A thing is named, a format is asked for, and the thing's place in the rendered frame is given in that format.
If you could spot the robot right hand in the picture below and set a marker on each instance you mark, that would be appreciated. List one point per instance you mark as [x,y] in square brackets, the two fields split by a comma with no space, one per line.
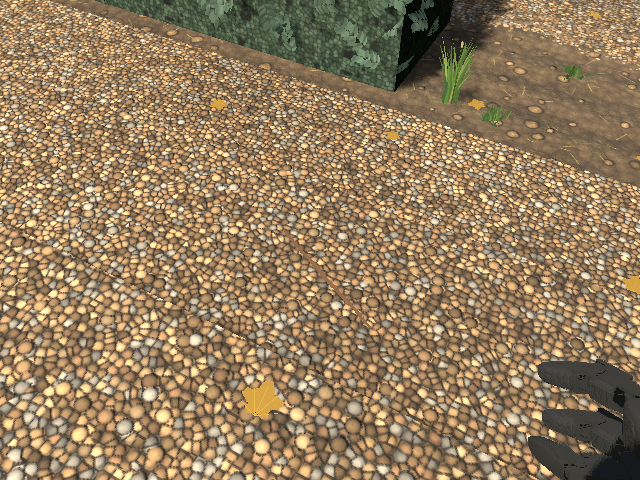
[618,439]

